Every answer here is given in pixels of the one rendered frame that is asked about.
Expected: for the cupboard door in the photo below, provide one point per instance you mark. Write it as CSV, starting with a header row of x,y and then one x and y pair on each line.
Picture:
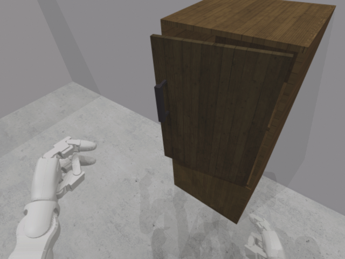
x,y
220,100

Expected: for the robot right hand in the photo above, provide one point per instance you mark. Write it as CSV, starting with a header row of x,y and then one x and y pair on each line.
x,y
268,245

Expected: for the robot left hand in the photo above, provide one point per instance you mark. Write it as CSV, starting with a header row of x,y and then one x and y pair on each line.
x,y
60,159

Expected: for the handle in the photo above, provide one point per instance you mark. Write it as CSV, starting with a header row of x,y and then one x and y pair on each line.
x,y
160,101

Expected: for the left robot forearm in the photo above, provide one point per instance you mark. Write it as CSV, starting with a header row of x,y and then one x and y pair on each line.
x,y
38,231

